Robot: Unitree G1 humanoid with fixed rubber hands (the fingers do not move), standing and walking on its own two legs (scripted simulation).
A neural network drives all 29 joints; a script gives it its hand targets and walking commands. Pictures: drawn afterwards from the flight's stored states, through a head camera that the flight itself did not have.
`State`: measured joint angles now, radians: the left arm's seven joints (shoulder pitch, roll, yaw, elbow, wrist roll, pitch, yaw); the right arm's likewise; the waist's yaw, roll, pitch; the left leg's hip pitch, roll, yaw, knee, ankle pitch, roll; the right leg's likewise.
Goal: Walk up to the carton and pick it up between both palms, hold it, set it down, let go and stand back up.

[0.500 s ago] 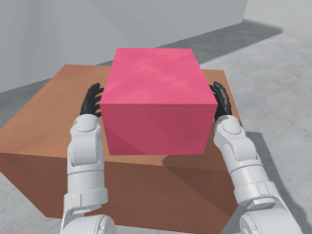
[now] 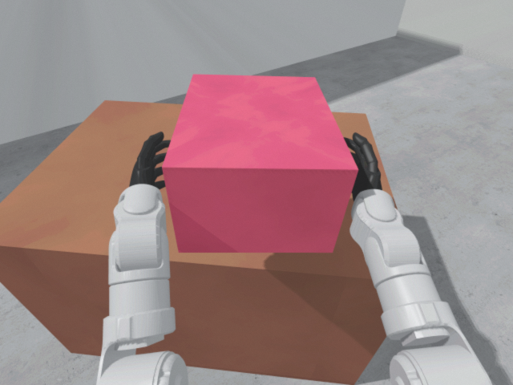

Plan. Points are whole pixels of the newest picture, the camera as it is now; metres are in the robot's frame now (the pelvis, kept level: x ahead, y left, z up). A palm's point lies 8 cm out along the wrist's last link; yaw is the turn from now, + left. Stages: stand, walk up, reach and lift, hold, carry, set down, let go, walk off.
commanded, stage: hold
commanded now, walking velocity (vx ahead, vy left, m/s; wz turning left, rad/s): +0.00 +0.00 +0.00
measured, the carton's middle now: (255, 153) +0.45 -0.01 +0.17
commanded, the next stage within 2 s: none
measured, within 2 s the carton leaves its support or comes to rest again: neither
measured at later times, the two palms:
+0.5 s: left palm (137, 193) +0.35 +0.16 +0.18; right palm (357, 185) +0.35 -0.16 +0.18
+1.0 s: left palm (136, 194) +0.35 +0.16 +0.18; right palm (356, 183) +0.36 -0.15 +0.18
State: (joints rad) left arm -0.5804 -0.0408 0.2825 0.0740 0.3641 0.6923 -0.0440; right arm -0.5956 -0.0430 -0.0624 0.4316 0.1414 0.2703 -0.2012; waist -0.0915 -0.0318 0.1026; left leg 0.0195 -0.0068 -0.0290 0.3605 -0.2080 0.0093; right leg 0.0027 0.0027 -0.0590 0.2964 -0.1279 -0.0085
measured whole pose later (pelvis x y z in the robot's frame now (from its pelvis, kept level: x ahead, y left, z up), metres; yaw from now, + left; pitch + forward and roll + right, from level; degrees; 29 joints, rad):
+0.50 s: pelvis +0.00 -0.01 +0.00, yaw +1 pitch -11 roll -1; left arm -0.57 -0.02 0.30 0.08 0.37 0.70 -0.08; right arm -0.60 0.01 -0.08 0.45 0.11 0.28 -0.20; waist -0.10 -0.07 0.09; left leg 0.03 0.00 -0.05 0.36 -0.21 0.00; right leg 0.02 0.00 -0.09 0.30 -0.14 -0.02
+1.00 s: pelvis +0.00 -0.01 +0.00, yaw +1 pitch -10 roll -1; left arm -0.55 -0.02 0.31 0.06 0.34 0.70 -0.07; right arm -0.59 -0.01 -0.04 0.44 0.12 0.27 -0.22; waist -0.09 -0.07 0.08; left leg 0.04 0.00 -0.04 0.34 -0.20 0.00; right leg 0.02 0.00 -0.08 0.30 -0.14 -0.02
